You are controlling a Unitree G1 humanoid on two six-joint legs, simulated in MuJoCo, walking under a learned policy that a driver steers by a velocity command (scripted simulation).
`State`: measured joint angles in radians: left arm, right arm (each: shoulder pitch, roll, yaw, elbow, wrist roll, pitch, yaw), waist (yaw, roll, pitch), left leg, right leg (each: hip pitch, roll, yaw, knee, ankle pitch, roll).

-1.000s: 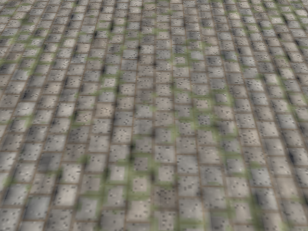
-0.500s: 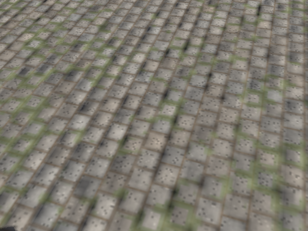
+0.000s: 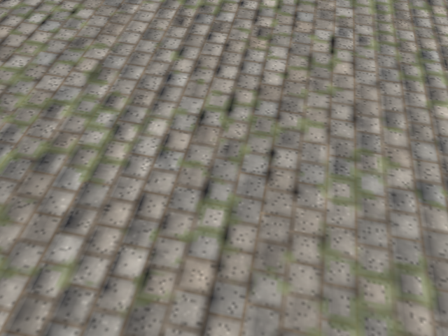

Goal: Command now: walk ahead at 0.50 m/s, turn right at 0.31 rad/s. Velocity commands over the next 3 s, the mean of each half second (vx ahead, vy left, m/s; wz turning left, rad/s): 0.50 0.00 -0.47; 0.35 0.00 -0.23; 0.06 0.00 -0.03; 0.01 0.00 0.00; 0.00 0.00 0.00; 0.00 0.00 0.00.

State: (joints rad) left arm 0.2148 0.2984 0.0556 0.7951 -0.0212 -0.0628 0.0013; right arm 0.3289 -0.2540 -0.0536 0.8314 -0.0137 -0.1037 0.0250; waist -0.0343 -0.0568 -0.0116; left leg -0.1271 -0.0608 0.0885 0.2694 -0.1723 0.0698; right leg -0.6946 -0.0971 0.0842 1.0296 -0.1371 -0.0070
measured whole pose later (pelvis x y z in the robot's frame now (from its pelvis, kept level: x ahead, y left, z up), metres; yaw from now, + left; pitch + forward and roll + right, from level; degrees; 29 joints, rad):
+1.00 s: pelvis +0.50 -0.09 -0.01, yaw -23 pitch +2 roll +0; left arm 0.25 0.28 0.05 0.73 0.00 0.01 0.03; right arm 0.15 -0.23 -0.03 0.77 -0.02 -0.07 0.03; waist 0.00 -0.04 0.04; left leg -0.35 -0.03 0.03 0.44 -0.11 0.05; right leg -0.46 -0.03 0.06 0.95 -0.45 0.05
